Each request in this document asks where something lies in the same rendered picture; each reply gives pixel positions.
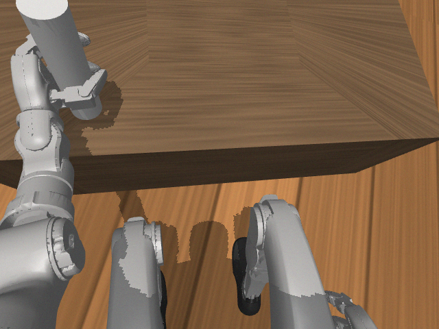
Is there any right robot foot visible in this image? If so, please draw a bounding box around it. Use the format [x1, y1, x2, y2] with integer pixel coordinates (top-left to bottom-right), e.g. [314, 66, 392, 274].
[232, 237, 261, 316]

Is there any left robot arm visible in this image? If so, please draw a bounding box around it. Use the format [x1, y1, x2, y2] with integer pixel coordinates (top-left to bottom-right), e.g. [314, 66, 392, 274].
[0, 109, 86, 329]

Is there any left robot hand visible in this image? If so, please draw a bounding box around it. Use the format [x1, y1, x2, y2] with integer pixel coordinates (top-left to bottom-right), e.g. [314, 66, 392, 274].
[10, 32, 108, 115]

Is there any can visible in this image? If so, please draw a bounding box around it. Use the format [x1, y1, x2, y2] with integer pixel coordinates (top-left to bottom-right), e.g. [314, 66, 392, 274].
[16, 0, 102, 120]

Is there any right robot hand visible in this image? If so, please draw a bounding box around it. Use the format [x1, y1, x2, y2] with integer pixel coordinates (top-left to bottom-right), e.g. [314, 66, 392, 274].
[324, 291, 378, 329]

